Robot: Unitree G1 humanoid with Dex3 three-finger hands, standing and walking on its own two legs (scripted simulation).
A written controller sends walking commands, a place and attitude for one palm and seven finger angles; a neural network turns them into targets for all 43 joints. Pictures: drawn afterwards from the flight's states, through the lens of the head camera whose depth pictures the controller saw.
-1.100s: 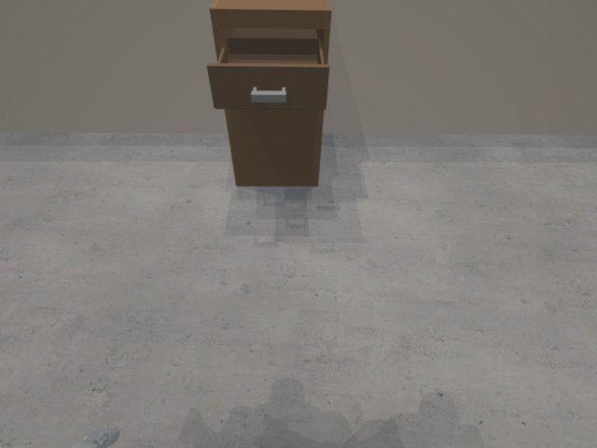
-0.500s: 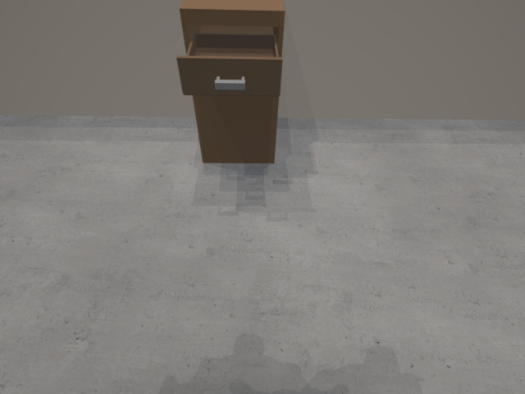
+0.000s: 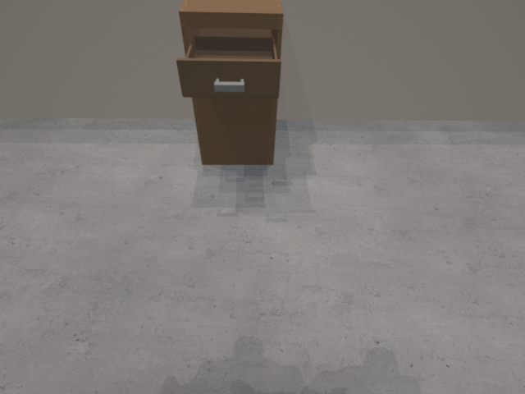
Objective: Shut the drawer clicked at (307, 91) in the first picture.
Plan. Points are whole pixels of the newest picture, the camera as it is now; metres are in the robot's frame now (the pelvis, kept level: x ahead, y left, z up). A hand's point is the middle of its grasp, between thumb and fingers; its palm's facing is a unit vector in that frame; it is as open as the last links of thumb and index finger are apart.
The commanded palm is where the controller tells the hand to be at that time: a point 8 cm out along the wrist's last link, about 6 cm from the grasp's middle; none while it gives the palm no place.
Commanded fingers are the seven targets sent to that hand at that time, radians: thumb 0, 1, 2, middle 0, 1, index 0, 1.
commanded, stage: look at it before walking up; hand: left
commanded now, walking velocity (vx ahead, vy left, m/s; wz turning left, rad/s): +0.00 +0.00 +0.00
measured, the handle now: (229, 83) +1.13 +0.18 -0.09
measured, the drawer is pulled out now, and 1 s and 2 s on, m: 0.30 0.30 0.30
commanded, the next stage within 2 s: walk to a spot facing it in 0.34 s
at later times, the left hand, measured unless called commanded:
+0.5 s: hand out of the picture +0.07 +0.25 -0.16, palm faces -0.03 -0.95 -0.32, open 7.4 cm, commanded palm none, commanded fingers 0.00 0.90 0.90 -0.20 -0.30 -0.20 -0.30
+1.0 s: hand (173, 371) +0.20 +0.18 -0.19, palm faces -0.16 -0.98 -0.14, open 7.4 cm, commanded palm none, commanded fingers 0.00 0.90 0.90 -0.20 -0.30 -0.20 -0.30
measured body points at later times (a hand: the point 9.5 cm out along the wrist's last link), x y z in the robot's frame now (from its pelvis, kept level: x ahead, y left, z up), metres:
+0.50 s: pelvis +0.01 +0.00 +0.00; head +0.01 +0.01 +0.45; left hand +0.07 +0.30 -0.14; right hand +0.08 -0.29 -0.13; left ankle +0.01 +0.13 -0.74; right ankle +0.01 -0.11 -0.74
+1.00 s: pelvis +0.14 +0.01 -0.01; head +0.18 +0.02 +0.44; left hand +0.21 +0.23 -0.18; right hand -0.03 -0.17 -0.14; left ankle +0.01 +0.13 -0.74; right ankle +0.21 -0.13 -0.70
